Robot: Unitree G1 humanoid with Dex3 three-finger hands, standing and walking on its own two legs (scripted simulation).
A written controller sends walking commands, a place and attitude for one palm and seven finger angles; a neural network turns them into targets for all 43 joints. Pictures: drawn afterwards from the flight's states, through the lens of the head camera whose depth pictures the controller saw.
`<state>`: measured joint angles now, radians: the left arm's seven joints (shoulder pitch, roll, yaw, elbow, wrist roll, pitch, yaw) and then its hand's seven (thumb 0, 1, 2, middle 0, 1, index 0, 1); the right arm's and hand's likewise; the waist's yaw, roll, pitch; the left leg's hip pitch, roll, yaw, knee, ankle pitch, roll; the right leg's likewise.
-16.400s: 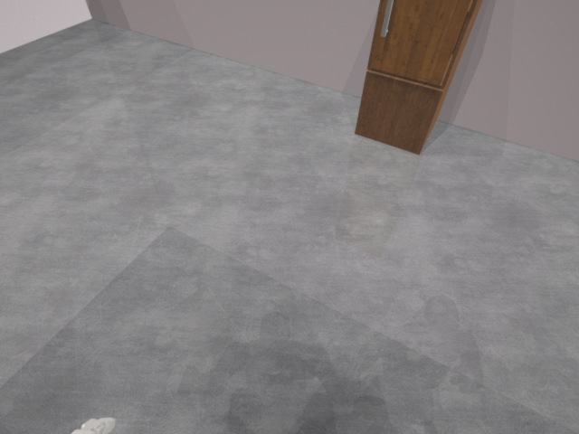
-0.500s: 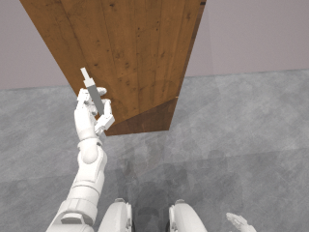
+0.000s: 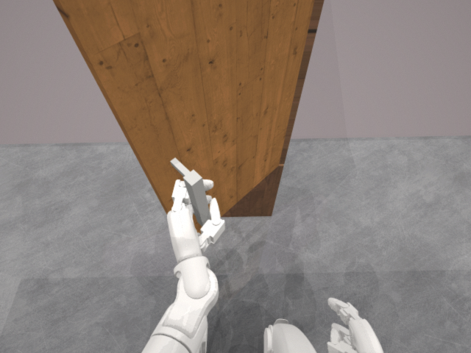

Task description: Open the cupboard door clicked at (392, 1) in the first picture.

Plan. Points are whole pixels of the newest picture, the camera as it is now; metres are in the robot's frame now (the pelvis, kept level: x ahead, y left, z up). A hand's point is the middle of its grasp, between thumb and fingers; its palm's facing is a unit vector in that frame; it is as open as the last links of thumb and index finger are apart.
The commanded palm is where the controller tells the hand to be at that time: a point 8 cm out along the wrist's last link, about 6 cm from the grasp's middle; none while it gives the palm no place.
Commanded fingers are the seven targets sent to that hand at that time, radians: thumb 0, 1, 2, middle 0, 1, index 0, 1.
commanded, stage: pull the door open along its arc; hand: left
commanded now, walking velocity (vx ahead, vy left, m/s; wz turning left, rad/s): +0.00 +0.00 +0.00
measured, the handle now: (192, 195) +0.38 +0.09 +0.02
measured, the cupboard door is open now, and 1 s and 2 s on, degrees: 43 44 48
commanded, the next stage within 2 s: open thumb and fingers to let go in 0.08 s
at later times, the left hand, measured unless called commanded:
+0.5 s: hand (219, 224) +0.33 +0.04 +0.01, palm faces +0.36 -0.93 -0.07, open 8.3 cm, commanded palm +0.28 +0.07 +0.01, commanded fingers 0.00 -0.29 0.39 -0.31 -1.22 -0.31 -1.22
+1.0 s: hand (219, 221) +0.33 +0.04 +0.01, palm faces +0.31 -0.95 -0.06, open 14.9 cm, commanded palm +0.28 +0.07 +0.01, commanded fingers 0.00 -0.50 0.30 -0.15 -0.30 -0.15 -0.30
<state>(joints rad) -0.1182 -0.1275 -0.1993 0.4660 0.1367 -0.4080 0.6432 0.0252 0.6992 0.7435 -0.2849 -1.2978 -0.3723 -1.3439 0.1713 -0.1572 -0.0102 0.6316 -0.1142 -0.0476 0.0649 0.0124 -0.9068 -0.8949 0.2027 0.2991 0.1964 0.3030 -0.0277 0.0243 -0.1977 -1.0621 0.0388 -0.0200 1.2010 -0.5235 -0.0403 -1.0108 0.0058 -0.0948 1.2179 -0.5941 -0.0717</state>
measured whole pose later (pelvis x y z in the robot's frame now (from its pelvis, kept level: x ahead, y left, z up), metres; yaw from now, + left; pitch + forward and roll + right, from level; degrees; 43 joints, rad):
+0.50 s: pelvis -0.01 -0.02 -0.01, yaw +2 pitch +22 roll +2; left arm -0.14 -0.13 -0.18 0.46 0.12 -0.41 0.65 0.01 0.30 0.64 -0.35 -1.28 -0.39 -1.29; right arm 0.15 -0.19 -0.02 0.64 -0.11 -0.08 0.03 0.01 -0.91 -0.90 0.20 0.30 0.20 0.30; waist -0.02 0.04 -0.19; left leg -1.10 0.02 -0.04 1.22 -0.50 -0.06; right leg -1.05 -0.01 -0.11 1.27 -0.60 -0.10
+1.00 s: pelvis -0.02 +0.00 -0.01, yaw +0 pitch +22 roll +0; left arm -0.22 -0.14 -0.20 0.54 0.13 -0.41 0.67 -0.01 -0.49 0.30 -0.27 -0.71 -0.28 -0.75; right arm 0.16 -0.17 -0.01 0.65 -0.12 -0.09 0.05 0.01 -0.91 -0.90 0.20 0.30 0.20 0.30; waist -0.02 0.04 -0.19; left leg -1.11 0.03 -0.03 1.24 -0.51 -0.03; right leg -1.05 0.00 -0.10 1.25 -0.58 -0.07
